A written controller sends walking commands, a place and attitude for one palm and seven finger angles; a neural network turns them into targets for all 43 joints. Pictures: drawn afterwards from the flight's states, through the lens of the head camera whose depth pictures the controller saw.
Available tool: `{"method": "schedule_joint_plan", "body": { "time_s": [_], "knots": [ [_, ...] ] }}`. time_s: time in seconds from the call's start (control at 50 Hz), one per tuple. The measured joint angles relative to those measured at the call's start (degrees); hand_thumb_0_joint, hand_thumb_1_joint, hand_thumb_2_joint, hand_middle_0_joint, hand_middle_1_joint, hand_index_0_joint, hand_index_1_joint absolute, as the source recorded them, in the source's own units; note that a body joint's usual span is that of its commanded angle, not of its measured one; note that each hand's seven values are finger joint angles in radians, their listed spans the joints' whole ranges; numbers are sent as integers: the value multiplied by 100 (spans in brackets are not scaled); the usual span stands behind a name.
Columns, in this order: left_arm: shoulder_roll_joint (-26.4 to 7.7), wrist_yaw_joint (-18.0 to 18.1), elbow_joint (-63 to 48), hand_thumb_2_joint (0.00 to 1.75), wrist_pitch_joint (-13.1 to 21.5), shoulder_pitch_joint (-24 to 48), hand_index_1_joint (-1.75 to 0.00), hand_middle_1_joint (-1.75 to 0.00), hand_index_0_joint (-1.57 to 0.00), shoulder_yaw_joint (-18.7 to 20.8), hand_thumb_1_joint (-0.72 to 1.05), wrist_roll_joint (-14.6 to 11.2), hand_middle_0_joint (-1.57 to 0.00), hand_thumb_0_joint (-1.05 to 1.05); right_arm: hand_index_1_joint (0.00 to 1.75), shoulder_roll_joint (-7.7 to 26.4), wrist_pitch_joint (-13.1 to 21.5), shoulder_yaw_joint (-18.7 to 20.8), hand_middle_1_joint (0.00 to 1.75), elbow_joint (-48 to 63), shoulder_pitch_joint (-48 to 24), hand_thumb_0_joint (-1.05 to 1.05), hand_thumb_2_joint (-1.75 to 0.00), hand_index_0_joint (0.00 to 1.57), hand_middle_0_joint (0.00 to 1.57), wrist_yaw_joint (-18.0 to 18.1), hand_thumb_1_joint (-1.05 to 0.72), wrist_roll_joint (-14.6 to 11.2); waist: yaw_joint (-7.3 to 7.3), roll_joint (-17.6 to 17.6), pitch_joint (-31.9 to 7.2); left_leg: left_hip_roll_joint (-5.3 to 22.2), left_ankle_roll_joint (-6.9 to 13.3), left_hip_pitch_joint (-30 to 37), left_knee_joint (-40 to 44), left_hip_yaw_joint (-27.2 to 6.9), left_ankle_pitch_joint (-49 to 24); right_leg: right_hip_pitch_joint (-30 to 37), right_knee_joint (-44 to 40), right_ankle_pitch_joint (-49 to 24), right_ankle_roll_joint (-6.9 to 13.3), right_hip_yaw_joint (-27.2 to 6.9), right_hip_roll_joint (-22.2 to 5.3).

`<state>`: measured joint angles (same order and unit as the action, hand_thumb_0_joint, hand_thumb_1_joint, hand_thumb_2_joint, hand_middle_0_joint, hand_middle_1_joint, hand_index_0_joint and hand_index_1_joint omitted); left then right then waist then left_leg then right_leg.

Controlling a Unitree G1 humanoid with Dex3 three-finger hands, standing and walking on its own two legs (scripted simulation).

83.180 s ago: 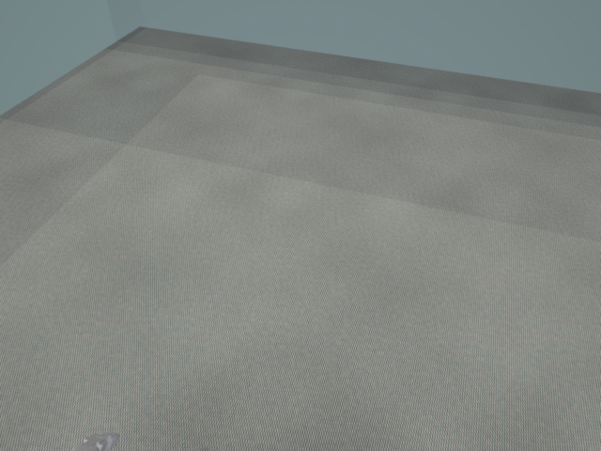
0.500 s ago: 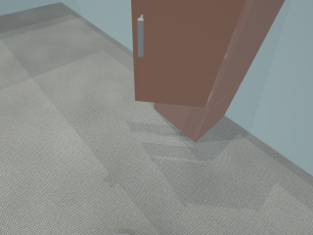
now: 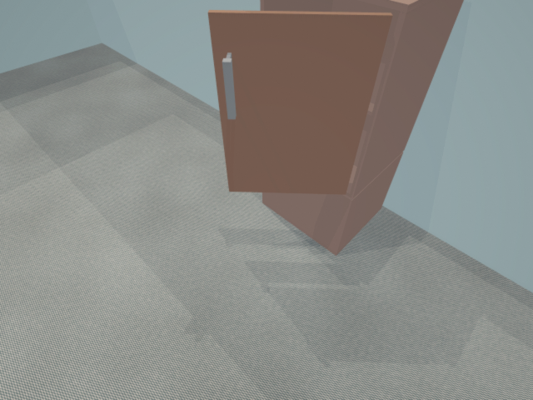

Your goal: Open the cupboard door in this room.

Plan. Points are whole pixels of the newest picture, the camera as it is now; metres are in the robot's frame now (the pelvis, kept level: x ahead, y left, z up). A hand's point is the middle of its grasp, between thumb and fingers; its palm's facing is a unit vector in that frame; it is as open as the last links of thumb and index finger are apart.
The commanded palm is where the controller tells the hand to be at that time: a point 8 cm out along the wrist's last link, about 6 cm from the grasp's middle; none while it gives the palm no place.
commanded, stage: let the arm hang, fingers relaxed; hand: left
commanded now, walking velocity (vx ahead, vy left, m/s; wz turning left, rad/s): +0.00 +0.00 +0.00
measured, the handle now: (230, 86) +0.84 +0.13 +0.06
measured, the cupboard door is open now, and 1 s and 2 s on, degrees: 42 42 42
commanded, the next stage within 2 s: look to check the result in 0.22 s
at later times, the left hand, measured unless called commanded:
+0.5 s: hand out of the picture -0.02 +0.16 -0.17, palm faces +0.06 -0.98 -0.19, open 7.3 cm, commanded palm none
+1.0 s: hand out of the picture +0.02 +0.15 -0.17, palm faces +0.05 -0.98 -0.21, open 7.3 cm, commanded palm none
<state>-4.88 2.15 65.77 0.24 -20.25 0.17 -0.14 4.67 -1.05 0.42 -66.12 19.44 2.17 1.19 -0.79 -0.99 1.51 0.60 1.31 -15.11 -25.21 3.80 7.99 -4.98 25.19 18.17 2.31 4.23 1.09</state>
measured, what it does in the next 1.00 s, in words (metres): stands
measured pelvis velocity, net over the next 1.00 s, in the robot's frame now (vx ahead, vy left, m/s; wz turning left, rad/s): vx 0.03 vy -0.02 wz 0.00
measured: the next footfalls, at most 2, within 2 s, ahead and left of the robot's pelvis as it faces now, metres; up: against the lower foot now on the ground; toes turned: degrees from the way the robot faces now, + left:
none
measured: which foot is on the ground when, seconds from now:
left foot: down 0.00-1.00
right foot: down 0.00-1.00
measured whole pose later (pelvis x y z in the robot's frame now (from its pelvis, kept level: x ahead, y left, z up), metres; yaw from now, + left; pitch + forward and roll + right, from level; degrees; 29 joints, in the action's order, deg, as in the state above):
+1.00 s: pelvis +0.03 -0.02 +0.00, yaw +0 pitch -2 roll +1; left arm -8.2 1.9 64.9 0.8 -16.4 0.7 -0.1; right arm 9.3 -0.4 0.6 -65.6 14.1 2.4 1.0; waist -0.5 -0.8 3.1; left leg 1.3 -0.3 -12.1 -23.2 3.3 9.0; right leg -0.9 20.9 18.2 3.5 4.4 2.1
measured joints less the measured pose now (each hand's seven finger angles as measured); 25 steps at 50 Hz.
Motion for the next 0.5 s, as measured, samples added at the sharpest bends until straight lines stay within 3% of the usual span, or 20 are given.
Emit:
{"method": "schedule_joint_plan", "body": {
  "time_s": [0.5],
  "knots": [
    [-187,6,-8,90,11,34,-30,-30,-20,62,91,-1,-20,0,30,220,51,35,30,46,-222,0,-89,20,20,25,-91,-12,20,16,137,11,-45,125,96,10,59,159,-188,6,24,-21,20]
  ]
}}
